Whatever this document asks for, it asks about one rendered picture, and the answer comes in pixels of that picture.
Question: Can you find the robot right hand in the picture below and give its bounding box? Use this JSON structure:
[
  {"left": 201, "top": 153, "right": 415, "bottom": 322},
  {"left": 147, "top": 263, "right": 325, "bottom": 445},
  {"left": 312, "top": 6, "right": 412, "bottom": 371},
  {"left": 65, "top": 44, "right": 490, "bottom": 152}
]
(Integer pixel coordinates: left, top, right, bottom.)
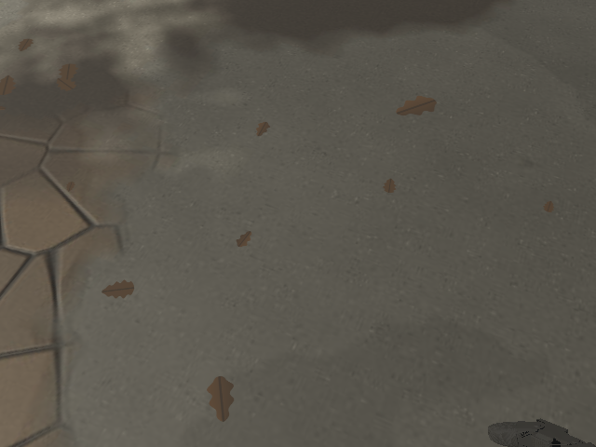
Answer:
[{"left": 488, "top": 418, "right": 596, "bottom": 447}]

